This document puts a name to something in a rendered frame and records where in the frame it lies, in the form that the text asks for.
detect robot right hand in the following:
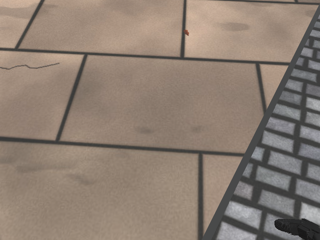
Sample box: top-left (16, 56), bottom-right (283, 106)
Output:
top-left (274, 218), bottom-right (320, 240)

